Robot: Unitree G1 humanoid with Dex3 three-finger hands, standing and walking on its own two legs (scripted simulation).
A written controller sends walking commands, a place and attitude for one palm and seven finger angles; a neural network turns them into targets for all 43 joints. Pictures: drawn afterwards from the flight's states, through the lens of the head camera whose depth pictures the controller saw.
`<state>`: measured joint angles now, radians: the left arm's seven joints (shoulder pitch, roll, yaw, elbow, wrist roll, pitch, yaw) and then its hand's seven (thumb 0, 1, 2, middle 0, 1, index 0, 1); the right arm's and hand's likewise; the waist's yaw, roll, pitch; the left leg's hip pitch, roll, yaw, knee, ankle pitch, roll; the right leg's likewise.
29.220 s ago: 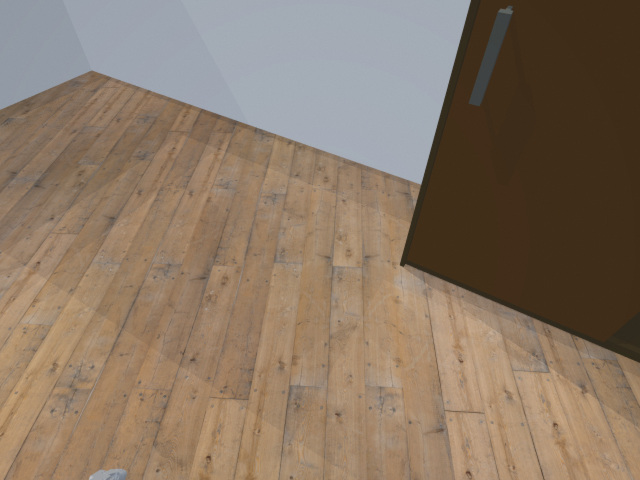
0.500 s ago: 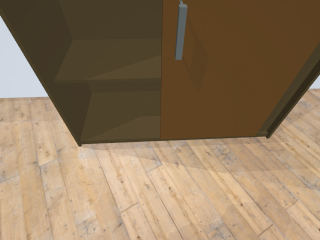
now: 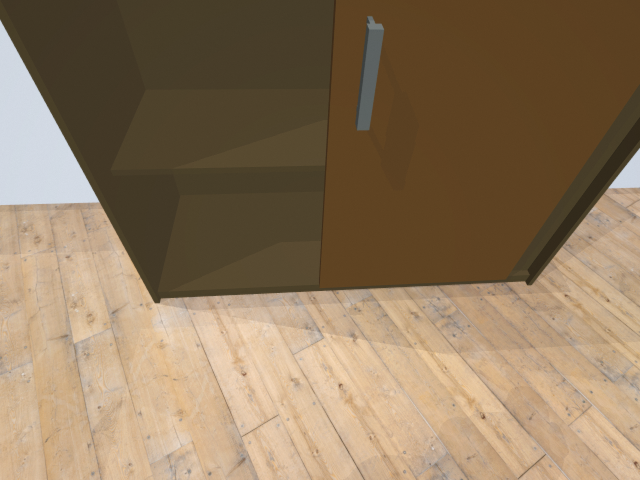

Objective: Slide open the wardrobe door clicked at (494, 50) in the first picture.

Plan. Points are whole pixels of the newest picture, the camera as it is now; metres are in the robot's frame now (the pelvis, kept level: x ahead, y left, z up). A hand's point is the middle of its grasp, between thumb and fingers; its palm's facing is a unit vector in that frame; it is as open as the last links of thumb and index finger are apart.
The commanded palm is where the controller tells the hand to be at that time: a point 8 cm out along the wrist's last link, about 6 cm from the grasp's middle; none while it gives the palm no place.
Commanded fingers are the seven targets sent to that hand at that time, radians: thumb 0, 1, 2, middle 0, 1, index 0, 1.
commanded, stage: look to check the result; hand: left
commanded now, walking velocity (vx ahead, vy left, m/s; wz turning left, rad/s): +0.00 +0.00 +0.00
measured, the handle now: (366, 75) +0.84 -0.05 +0.10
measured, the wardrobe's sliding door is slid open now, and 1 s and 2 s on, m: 0.59 0.59 0.59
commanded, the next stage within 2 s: stand and wait in 0.60 s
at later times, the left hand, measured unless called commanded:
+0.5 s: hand out of the picture +0.00 +0.19 -0.18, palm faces -0.01 -0.99 -0.17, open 7.4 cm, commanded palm none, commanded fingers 0.00 0.90 0.90 -0.20 -0.30 -0.20 -0.30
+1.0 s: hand out of the picture +0.02 +0.20 -0.18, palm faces -0.02 -0.98 -0.20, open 7.4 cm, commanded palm none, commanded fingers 0.00 0.90 0.90 -0.20 -0.30 -0.20 -0.30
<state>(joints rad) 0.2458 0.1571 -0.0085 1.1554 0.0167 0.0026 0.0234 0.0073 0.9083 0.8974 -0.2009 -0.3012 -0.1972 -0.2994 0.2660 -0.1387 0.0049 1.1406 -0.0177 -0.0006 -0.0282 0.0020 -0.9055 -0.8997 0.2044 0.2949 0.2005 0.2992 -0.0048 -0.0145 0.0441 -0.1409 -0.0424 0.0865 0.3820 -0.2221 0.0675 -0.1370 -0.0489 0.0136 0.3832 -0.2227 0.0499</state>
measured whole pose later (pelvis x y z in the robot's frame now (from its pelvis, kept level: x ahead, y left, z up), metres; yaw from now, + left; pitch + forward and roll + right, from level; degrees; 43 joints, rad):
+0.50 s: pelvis +0.00 +0.02 +0.00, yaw +0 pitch -1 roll +0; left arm 0.24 0.17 0.00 1.15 0.02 0.01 0.03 0.01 0.91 0.90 -0.20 -0.30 -0.20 -0.30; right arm 0.25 -0.15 0.00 1.13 -0.02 -0.01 -0.03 0.00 -0.90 -0.90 0.20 0.29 0.20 0.30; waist 0.00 -0.03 0.06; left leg -0.14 -0.07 0.10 0.38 -0.23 0.09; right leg -0.14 -0.07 0.03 0.39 -0.23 0.07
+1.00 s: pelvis +0.00 +0.01 +0.00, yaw +0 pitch -1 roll +0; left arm 0.20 0.21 0.00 1.15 0.02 0.00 0.02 0.01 0.90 0.90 -0.20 -0.30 -0.20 -0.30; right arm 0.21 -0.20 -0.01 1.14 -0.01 -0.01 -0.02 0.00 -0.90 -0.90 0.21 0.30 0.20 0.30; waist -0.01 -0.02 0.07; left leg -0.13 -0.06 0.09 0.36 -0.22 0.08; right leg -0.13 -0.07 0.02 0.37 -0.22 0.06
